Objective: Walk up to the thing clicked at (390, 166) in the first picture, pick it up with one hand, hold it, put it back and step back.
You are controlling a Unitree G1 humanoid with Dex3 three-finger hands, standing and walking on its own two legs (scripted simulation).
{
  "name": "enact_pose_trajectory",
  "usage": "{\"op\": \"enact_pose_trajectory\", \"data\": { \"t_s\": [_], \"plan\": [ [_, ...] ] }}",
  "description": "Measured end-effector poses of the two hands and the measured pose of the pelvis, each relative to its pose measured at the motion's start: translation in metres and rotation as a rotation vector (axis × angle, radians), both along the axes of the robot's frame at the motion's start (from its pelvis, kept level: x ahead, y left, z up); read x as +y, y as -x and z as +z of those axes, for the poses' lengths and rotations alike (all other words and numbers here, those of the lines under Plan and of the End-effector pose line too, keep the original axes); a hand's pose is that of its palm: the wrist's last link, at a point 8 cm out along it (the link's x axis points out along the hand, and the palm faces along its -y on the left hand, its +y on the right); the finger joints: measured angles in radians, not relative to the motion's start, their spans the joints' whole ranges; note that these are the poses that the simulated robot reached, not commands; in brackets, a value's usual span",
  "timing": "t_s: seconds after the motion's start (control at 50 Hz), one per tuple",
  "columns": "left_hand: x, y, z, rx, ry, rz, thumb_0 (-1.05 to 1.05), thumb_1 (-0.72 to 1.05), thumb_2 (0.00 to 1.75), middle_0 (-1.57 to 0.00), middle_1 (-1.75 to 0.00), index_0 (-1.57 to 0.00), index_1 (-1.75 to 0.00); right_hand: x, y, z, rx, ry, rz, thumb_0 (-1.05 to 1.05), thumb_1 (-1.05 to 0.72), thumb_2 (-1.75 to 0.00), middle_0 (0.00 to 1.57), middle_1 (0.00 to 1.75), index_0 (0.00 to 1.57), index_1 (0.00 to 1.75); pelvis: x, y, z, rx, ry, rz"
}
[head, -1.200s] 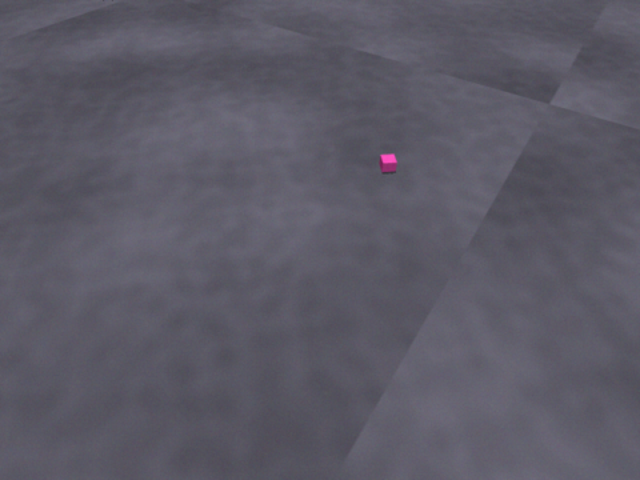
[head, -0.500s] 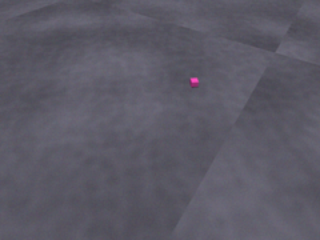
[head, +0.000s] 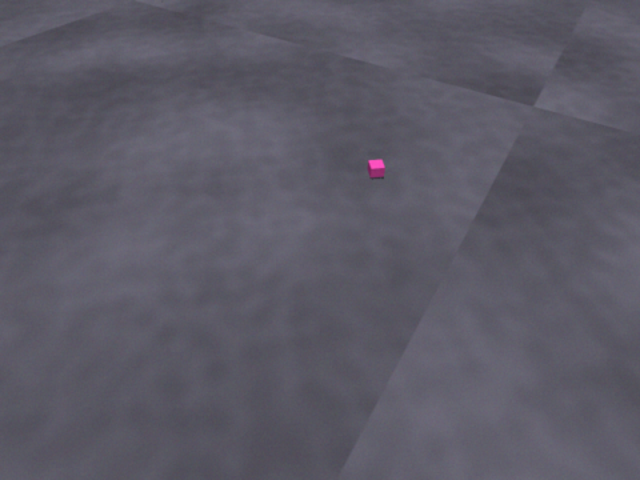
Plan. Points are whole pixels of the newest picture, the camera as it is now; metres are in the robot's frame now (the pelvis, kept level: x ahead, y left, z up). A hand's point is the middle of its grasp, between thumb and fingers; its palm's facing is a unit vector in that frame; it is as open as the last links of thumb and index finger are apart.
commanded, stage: walk up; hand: left
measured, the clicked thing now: (376, 168) +1.63 -0.20 -0.75
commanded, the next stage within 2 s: none
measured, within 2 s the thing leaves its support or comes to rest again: neither
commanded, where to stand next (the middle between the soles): +1.20 -0.32 m, yaw -16 degrees
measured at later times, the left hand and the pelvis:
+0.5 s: hand (232, 431) +0.21 +0.16 -0.14, palm faces -0.12 -0.93 -0.34, open 7.3 cm; pelvis +0.17 -0.11 -0.01, yaw -10 degrees
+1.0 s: hand (286, 229) +0.62 +0.12 -0.14, palm faces -0.32 -0.88 -0.36, open 7.3 cm; pelvis +0.43 -0.12 -0.01, yaw -15 degrees
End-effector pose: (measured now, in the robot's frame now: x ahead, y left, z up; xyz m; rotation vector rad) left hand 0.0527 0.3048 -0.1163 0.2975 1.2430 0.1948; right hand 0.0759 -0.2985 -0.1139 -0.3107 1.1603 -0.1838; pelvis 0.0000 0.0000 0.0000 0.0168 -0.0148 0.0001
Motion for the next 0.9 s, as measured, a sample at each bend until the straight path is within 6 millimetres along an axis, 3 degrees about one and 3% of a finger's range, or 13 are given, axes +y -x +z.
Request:
{"op": "enact_pose_trajectory", "data": {
  "t_s": [0.06,0.14,0.22,0.28,0.32,0.44,0.54,0.64,0.74,0.9],
  "plan": [
    [0.003,-0.017,0.005,0.015,-0.019,-0.041,0.01,0.91,0.89,-0.20,-0.30,-0.21,-0.30,-0.021,0.007,0.003,-0.037,0.023,-0.042,0.00,-0.90,-0.89,0.21,0.30,0.21,0.30,-0.008,-0.008,-0.002,0.000,-0.001,-0.022],
    [-0.003,-0.054,0.017,-0.032,-0.040,-0.077,0.01,0.91,0.89,-0.20,-0.30,-0.21,-0.30,-0.058,0.017,0.004,0.005,0.057,-0.080,0.00,-0.90,-0.89,0.21,0.30,0.21,0.30,-0.028,-0.029,-0.004,-0.012,-0.009,-0.053],
    [-0.021,-0.095,0.021,-0.063,-0.081,-0.116,0.01,0.91,0.89,-0.20,-0.30,-0.20,-0.30,-0.101,0.007,-0.009,0.018,0.072,-0.124,0.00,-0.90,-0.89,0.21,0.30,0.21,0.30,-0.055,-0.059,-0.016,-0.026,-0.020,-0.096],
    [-0.040,-0.120,0.014,-0.109,-0.118,-0.116,0.00,0.91,0.89,-0.20,-0.30,-0.20,-0.30,-0.130,-0.014,-0.027,0.025,0.084,-0.133,0.00,-0.90,-0.89,0.21,0.30,0.21,0.30,-0.078,-0.081,-0.032,-0.039,0.019,-0.102],
    [-0.055,-0.127,0.012,-0.128,-0.111,-0.099,0.00,0.91,0.89,-0.20,-0.30,-0.20,-0.30,-0.136,-0.035,-0.028,0.028,0.072,-0.124,0.01,-0.91,-0.89,0.21,0.30,0.20,0.30,-0.088,-0.094,-0.032,-0.041,0.022,-0.108],
    [-0.093,-0.140,0.013,-0.035,-0.040,-0.095,0.00,0.91,0.89,-0.20,-0.30,-0.21,-0.30,-0.135,-0.109,-0.003,-0.070,0.015,-0.092,0.01,-0.91,-0.89,0.20,0.30,0.20,0.30,-0.102,-0.138,-0.010,-0.036,0.026,-0.153],
    [-0.103,-0.175,0.004,0.016,-0.005,-0.117,0.01,0.90,0.89,-0.20,-0.30,-0.21,-0.30,-0.137,-0.156,0.011,-0.075,0.019,-0.083,0.00,-0.91,-0.89,0.21,0.30,0.21,0.30,-0.107,-0.186,-0.007,-0.015,0.043,-0.178],
    [-0.098,-0.241,-0.014,0.012,0.013,-0.150,0.01,0.90,0.89,-0.20,-0.30,-0.21,-0.30,-0.138,-0.207,0.013,-0.045,0.064,-0.093,0.00,-0.91,-0.89,0.21,0.30,0.21,0.30,-0.103,-0.245,-0.016,0.005,0.069,-0.184],
    [-0.091,-0.330,-0.030,0.004,0.006,-0.206,0.01,0.91,0.89,-0.20,-0.30,-0.21,-0.30,-0.128,-0.262,0.017,-0.105,0.101,-0.123,0.00,-0.91,-0.89,0.21,0.30,0.21,0.30,-0.094,-0.304,-0.025,-0.003,0.021,-0.212],
    [-0.115,-0.486,0.003,-0.133,0.007,-0.337,0.01,0.91,0.89,-0.20,-0.30,-0.21,-0.30,-0.121,-0.282,0.030,-0.081,0.079,-0.253,0.00,-0.90,-0.89,0.21,0.30,0.21,0.30,-0.103,-0.386,-0.004,-0.017,0.022,-0.243]
  ]
}}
